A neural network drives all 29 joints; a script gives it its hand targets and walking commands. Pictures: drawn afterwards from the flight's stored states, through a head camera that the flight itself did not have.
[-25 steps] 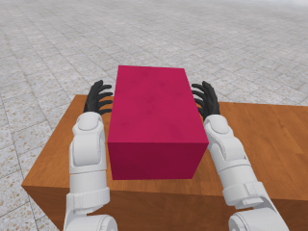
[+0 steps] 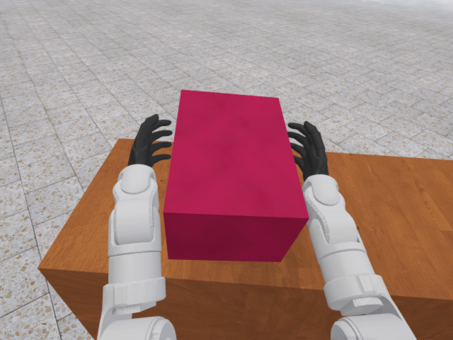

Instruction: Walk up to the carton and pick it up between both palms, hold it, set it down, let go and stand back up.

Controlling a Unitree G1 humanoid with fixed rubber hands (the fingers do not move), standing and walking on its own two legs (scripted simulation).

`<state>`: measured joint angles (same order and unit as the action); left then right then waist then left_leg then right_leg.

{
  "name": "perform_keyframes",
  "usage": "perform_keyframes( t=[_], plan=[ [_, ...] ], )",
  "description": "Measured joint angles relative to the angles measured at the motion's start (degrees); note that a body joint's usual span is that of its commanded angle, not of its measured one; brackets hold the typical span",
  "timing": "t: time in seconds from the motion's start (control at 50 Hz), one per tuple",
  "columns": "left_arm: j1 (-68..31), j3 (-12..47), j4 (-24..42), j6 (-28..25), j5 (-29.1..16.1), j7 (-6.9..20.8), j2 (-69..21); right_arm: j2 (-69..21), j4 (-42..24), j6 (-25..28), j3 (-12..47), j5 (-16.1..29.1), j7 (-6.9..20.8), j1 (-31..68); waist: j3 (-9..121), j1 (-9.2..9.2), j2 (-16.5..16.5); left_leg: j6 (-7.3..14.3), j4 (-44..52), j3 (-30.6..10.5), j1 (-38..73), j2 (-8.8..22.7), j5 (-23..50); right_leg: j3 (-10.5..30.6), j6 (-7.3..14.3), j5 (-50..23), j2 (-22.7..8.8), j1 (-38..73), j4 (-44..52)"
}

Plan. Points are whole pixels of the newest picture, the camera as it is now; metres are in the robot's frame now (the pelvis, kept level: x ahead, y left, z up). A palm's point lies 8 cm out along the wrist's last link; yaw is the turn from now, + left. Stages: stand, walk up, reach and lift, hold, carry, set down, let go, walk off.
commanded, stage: set down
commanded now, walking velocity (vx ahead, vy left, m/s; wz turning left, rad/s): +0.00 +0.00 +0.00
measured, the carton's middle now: (228, 171) +0.38 +0.00 +0.15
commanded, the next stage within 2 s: none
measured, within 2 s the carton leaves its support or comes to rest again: neither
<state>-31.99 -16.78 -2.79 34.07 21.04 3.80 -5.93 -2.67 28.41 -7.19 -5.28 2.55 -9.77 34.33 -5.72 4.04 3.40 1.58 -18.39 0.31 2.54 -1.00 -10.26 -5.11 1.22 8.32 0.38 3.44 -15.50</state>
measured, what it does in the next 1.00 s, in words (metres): stands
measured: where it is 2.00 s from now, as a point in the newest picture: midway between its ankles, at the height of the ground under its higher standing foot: outside the picture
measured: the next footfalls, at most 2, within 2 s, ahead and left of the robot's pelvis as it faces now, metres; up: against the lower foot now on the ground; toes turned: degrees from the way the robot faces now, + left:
none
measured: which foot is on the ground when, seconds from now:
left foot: down 0.00-1.00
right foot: down 0.00-1.00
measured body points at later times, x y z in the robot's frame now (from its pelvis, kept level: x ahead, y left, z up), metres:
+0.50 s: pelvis +0.02 -0.01 +0.00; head +0.01 +0.02 +0.45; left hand +0.39 +0.13 +0.14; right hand +0.39 -0.16 +0.13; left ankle +0.01 +0.10 -0.75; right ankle +0.02 -0.10 -0.75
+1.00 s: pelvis +0.02 -0.02 +0.00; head +0.03 +0.01 +0.45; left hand +0.40 +0.12 +0.11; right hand +0.39 -0.17 +0.10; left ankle +0.01 +0.10 -0.75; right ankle +0.02 -0.10 -0.75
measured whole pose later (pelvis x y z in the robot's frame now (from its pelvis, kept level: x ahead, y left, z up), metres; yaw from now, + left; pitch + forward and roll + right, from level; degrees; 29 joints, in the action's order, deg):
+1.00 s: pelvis +0.02 -0.02 +0.00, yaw +0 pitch -5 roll +0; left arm -26.1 -14.2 -14.2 19.1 20.3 -1.8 -8.7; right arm -1.5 40.0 10.0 -7.5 -1.4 -8.2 29.5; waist -5.4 2.6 3.3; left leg 0.2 -18.5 0.2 -2.5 0.2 -11.2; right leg -6.3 2.5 9.6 1.3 -1.5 -15.6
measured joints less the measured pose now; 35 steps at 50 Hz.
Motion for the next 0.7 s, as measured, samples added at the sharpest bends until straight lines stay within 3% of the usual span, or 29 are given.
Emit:
perform_keyframes(
  t=[0.14,0.3,0.7],
  plan=[
    [1.4,0.5,-5.0,-5.1,0.8,-0.8,-1.2,-1.5,5.2,7.3,-3.9,-4.5,1.7,-2.5,-0.6,-1.56,0.2,-0.2,1.3,0.1,0.6,-0.1,0.4,-0.2,0.2,0.5,-0.2,-0.1,-0.3],
    [4.7,2.9,-5.2,-9.6,-1.8,-2.6,-0.3,-0.7,5.0,12.1,-1.4,-3.0,0.3,-4.9,-1.0,-0.84,0.8,-0.8,0.2,-0.5,-1.8,0.5,-0.3,-1.0,0.7,0.7,0.4,-1.7,0.0],
    [8.1,3.3,-3.4,-10.8,-1.4,-3.5,-1.3,0.8,6.1,14.2,1.8,-1.0,0.0,-6.2,-0.2,0.17,0.4,-1.2,-0.8,-1.1,-2.5,0.8,-2.2,-1.9,0.9,2.6,0.6,-1.9,-0.6]
  ],
)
